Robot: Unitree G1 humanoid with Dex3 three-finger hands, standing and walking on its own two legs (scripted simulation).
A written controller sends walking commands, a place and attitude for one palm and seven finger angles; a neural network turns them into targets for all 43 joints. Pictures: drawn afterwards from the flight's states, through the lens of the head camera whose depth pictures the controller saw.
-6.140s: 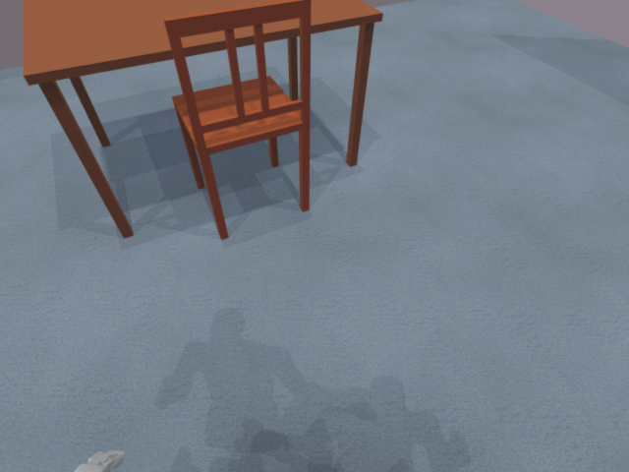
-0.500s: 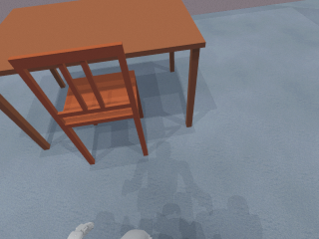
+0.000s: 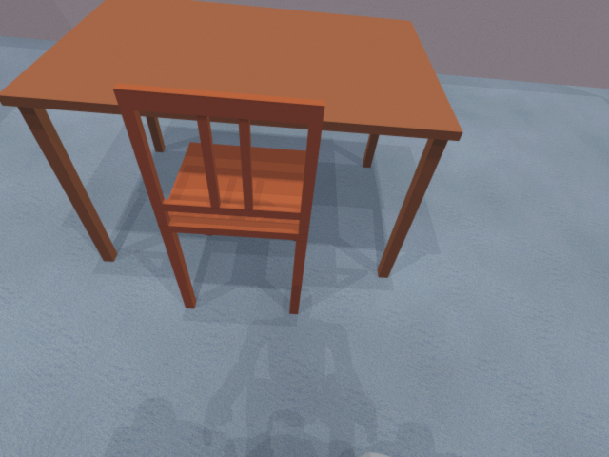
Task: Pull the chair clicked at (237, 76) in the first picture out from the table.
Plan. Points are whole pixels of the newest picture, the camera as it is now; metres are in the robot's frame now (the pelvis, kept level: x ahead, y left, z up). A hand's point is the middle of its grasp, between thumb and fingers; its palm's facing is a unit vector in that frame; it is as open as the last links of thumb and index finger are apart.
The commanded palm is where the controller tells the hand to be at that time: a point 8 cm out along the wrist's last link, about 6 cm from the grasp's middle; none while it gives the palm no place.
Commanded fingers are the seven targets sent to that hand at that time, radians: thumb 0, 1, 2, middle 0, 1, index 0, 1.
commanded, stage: take the last steps up to it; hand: left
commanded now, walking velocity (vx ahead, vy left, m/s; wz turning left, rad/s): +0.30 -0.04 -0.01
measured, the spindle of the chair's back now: (209, 164) +0.73 +0.28 -0.09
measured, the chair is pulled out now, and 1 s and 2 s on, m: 0.00 0.00 0.00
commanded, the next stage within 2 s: come to a stop and stand still in 0.72 s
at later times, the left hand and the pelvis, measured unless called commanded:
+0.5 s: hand (239, 409) +0.22 +0.11 -0.17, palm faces +0.06 -0.97 -0.22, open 7.2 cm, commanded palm none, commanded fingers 0.00 0.90 0.90 -0.20 -0.30 -0.20 -0.30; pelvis +0.14 -0.07 -0.01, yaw +0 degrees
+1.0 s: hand (236, 399) +0.24 +0.12 -0.19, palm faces +0.08 -0.98 -0.16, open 7.4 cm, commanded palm none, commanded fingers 0.00 0.90 0.90 -0.20 -0.30 -0.20 -0.30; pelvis +0.28 -0.04 -0.01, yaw -1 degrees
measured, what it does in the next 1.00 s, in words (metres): walks ahead: right foot, then left foot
